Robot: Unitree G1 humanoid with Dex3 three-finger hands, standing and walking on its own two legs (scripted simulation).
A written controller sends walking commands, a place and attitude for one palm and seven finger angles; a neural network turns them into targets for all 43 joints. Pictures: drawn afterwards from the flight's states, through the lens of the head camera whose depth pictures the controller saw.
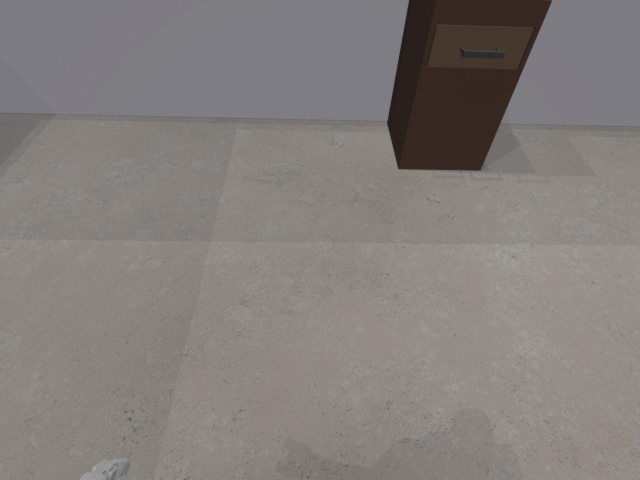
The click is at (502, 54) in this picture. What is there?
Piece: drawer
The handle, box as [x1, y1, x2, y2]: [460, 47, 504, 58]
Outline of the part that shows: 460,47 462,57 502,58 504,52 498,48 494,50 464,49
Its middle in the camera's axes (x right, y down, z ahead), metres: +0.65 -0.75 +1.56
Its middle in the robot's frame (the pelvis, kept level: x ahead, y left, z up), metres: +1.69 -0.57 -0.15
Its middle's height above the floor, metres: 0.62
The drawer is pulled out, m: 0.00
